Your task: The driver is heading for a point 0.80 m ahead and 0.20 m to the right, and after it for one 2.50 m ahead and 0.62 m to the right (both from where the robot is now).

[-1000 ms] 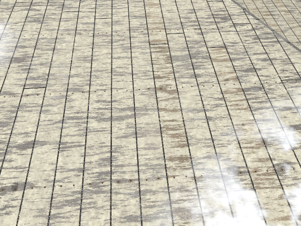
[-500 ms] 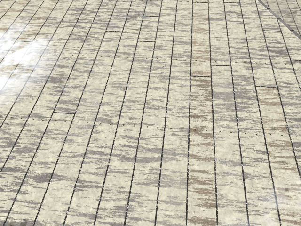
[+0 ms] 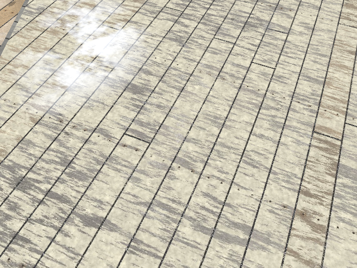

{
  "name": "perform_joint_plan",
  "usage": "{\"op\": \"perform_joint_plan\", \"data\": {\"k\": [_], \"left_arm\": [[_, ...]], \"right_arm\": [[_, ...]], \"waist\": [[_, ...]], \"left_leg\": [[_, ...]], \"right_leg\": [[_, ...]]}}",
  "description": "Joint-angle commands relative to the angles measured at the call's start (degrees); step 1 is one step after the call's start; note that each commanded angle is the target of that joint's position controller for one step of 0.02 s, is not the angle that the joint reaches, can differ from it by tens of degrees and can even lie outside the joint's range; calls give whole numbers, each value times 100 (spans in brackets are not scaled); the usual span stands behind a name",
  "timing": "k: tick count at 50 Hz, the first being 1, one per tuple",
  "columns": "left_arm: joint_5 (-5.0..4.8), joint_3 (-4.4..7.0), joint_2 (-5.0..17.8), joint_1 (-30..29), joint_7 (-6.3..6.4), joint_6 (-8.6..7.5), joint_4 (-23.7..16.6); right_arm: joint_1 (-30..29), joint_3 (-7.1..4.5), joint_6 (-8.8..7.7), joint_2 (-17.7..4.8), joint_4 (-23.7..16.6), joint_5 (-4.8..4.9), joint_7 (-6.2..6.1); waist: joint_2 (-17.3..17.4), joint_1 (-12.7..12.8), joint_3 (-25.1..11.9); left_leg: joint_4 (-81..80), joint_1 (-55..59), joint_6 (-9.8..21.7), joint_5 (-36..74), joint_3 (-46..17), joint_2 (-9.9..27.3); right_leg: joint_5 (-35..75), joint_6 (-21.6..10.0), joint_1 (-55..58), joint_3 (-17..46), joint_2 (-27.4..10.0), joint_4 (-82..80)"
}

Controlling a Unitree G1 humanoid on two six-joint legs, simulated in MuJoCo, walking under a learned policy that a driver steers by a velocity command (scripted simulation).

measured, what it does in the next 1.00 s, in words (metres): walks ahead, turning right: right foot, then left foot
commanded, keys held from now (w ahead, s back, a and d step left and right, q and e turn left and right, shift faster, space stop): w+e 0.74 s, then w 0.26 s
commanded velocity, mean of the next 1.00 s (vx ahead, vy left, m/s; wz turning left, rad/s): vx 0.50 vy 0.00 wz -0.34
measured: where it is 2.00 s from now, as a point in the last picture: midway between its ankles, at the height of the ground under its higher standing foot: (250, 145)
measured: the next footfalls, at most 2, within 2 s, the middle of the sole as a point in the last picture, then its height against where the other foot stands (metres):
right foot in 0.44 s outside the picture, level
left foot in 0.90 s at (197, 200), level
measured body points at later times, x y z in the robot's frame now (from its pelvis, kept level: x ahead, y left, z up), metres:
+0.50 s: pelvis +0.28 -0.07 -0.02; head +0.32 -0.08 +0.43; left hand +0.50 +0.15 -0.11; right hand +0.29 -0.36 -0.14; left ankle +0.10 +0.07 -0.64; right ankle +0.36 -0.16 -0.73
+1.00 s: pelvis +0.57 -0.10 -0.01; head +0.59 -0.11 +0.44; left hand +0.75 +0.12 -0.13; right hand +0.62 -0.41 -0.08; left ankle +0.67 -0.04 -0.73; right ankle +0.39 -0.16 -0.66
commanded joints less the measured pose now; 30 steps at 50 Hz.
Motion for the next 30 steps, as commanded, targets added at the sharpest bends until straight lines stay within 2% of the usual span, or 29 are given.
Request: {"op": "perform_joint_plan", "data": {"k": [1, 3, 4, 6, 9, 12, 16, 17, 19, 20, 21, 22, 23, 24, 25, 26, 27, 28, 29, 30], "left_arm": [[9, 155, 510, 613, 1, 106, -75], [31, 107, 378, 383, 15, 205, -159], [35, 103, 379, 193, 17, 217, -212], [7, 104, 365, -111, 3, 205, -269], [-31, 63, 247, -454, -81, 159, -357], [-46, 24, 183, -781, -172, 138, -504], [-21, -20, 119, -1141, -367, 107, -811], [-24, -14, 132, -1122, -413, 107, -872], [-9, 66, 295, -794, -444, 145, -922], [-7, 159, 474, -303, -434, 172, -854], [-11, 309, 754, 561, -385, 182, -679], [10, 468, 1241, 1424, -270, 232, -562], [-25, 526, 1624, 1322, -243, 189, -674], [-8, 388, 1107, 1491, -232, 187, -648], [26, 318, 833, 1276, -201, 186, -685], [11, 279, 742, 874, -204, 183, -766], [7, 209, 544, 526, -204, 193, -861], [78, 193, 566, 386, -189, 192, -957], [73, 208, 601, 254, -174, 199, -1013], [49, 215, 614, 217, -154, 192, -1029]], "right_arm": [[2, -139, -212, -567, -312, -59, -45], [191, -171, -276, -719, -152, -72, -93], [269, -163, -283, -689, -80, -75, -123], [397, -138, -275, -634, 28, -89, -176], [438, -131, -295, -713, 123, -101, -219], [524, -140, -285, -756, 289, -93, -248], [675, -157, -147, -794, 470, -43, -311], [613, -169, -102, -849, 467, -36, -337], [461, -210, -23, -1042, 401, -18, -408], [413, -218, 25, -1109, 373, -20, -445], [294, -207, 53, -1136, 335, 1, -474], [369, -119, -11, -976, 209, -70, -488], [979, 155, -206, -133, -30, -171, -347], [563, 57, -454, -695, -30, -9, -212], [28, 26, -563, -860, -231, 195, -148], [-176, 57, -605, -764, -303, 123, -163], [-323, 6, -566, -789, -283, -47, -214], [-200, -21, -502, -797, -330, -98, -216], [-8, -34, -429, -767, -339, -117, -226], [73, -29, -367, -722, -312, -128, -239]], "waist": [[377, 147, -819], [459, 77, -559], [411, 10, -428], [404, -122, -308], [439, -307, -165], [436, -443, 69], [349, -525, 212], [400, -455, 158], [649, -201, -238], [741, 75, -560], [622, 563, -999], [-56, 900, -1616], [-1551, 267, -2266], [-832, 665, -2631], [-531, 680, -1800], [198, 402, -1173], [491, 213, -812], [176, 14, -660], [66, -138, -642], [37, -187, -594]], "left_leg": [[-1511, 1088, 942, 1937, -1422, 1518], [-1702, 979, 974, 2359, -1079, 1602], [-1770, 1056, 920, 2349, -918, 1574], [-1866, 1279, 708, 2074, -634, 1469], [-2028, 1511, 479, 1719, -302, 1497], [-2113, 1963, 422, 1741, -65, 1684], [-1694, 2765, 373, 2574, 170, 1959], [-1469, 2849, 318, 3156, 261, 1978], [-700, 2886, 181, 5174, 448, 1941], [34, 2808, 106, 5973, 539, 1881], [1218, 2304, -62, 5864, 687, 1689], [3041, 920, -273, 3932, 721, 1383], [5287, -1699, -702, -1784, 134, -66], [5721, -2406, -533, -2031, -1031, 184], [5472, -2732, -404, -1611, -978, 496], [4825, -2570, -372, -1234, -872, 757], [4264, -2231, -405, -1011, -761, 939], [4106, -1837, -475, -941, -759, 1002], [3846, -1678, -583, -926, -749, 1049], [3579, -1566, -674, -864, -670, 1080]], "right_leg": [[552, 31, -622, 86, -321, -229], [971, 138, -945, 66, -331, -580], [1222, 176, -1162, 96, -335, -846], [1848, 141, -1426, 117, -240, -1469], [2650, 25, -1389, 132, -15, -2465], [2803, -97, -1540, 71, 141, -3072], [2164, -288, -1842, -204, 285, -3482], [1886, -367, -1698, -349, 371, -3546], [1278, -574, -910, -759, 741, -3488], [1052, -707, -222, -893, 970, -3465], [1371, -917, 1068, -851, 1151, -3837], [1493, -1320, 2861, 532, 296, -4000], [923, -2637, 4876, 4066, -1249, -4608], [347, -2495, 5224, 4450, -1185, -5086], [453, -2127, 4620, 3486, -979, -5122], [995, -1907, 3612, 2820, -737, -5202], [1547, -1732, 2850, 2316, -495, -5344], [2244, -1804, 2257, 2136, -412, -5439], [2338, -1859, 1979, 2051, -333, -5559], [2511, -1840, 1694, 1830, -239, -5624]]}}
Keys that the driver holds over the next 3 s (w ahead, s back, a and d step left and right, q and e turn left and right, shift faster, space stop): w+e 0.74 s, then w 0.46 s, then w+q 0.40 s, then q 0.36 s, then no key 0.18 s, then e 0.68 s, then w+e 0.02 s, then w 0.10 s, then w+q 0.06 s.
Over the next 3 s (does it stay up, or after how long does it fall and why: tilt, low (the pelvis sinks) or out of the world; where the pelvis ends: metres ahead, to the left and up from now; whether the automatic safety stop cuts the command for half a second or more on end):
stays up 1.04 -0.37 0.01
